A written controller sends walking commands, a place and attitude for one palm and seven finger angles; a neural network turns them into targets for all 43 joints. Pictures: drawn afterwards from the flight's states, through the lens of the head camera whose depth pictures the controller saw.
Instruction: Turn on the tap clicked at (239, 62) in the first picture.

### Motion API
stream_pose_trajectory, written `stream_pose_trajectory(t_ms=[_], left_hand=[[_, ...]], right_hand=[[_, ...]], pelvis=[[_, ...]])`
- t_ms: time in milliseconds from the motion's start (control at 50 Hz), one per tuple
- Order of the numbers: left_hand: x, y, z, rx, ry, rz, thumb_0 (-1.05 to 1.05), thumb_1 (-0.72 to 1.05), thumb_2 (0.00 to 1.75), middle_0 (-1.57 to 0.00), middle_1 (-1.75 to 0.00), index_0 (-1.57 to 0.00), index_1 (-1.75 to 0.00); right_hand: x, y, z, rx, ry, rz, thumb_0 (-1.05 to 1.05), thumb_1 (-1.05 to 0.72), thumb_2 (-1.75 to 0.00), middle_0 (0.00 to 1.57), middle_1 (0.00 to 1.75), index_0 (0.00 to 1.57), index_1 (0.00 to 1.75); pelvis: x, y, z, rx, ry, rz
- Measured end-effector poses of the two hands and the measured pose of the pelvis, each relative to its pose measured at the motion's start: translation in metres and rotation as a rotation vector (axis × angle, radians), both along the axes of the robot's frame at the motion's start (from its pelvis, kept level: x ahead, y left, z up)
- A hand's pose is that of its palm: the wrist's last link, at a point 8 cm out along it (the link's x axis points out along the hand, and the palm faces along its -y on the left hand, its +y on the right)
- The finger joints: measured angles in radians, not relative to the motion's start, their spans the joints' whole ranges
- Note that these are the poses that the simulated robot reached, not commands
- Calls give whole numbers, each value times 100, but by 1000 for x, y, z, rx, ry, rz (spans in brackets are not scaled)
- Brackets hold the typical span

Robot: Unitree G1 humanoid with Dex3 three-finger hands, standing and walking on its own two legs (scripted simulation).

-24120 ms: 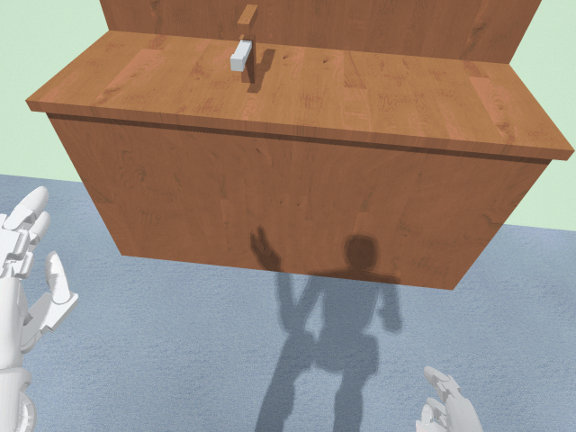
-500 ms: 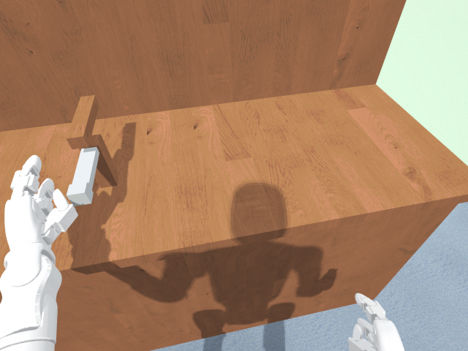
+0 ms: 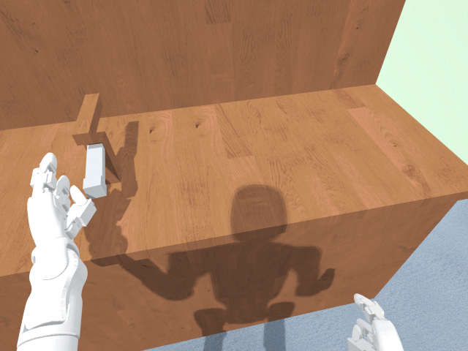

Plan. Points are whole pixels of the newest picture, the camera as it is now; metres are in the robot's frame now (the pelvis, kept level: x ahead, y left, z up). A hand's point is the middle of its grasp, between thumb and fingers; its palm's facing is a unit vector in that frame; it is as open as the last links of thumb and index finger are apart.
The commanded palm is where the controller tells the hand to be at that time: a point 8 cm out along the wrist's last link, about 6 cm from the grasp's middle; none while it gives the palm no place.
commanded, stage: push the lever round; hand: left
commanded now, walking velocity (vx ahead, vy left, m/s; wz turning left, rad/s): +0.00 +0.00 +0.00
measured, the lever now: (95, 187) +0.33 +0.27 +0.13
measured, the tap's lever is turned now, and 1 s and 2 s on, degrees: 7 41 63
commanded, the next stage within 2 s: none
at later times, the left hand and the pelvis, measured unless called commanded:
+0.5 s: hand (117, 192) +0.33 +0.23 +0.12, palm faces +0.61 -0.79 -0.04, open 7.8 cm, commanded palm +0.28 +0.25 +0.12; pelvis +0.00 +0.00 +0.00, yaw +0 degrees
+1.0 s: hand (140, 182) +0.35 +0.20 +0.12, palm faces +0.68 -0.73 -0.04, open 7.7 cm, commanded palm +0.30 +0.22 +0.12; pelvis +0.01 +0.00 +0.00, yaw +0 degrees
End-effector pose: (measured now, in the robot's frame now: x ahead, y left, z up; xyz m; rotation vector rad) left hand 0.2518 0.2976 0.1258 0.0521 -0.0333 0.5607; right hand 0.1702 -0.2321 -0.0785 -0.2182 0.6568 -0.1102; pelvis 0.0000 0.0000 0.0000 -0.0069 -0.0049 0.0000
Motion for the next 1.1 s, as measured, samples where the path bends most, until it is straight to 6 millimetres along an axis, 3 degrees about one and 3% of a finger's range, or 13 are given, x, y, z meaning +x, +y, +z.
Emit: stream_pose_trajectory(t_ms=[360,1100], left_hand=[[16,-32,0,-19,16,61,1,91,91,-15,-15,-16,-15],[49,-76,1,-54,64,216,1,92,91,-15,-15,-16,-15]], right_hand=[[12,13,2,6,15,33,1,-90,-90,20,30,21,30],[22,7,-4,21,109,23,1,-90,-90,20,30,20,30]], pelvis=[[-2,2,0,0,-7,7],[12,-4,1,1,0,4]])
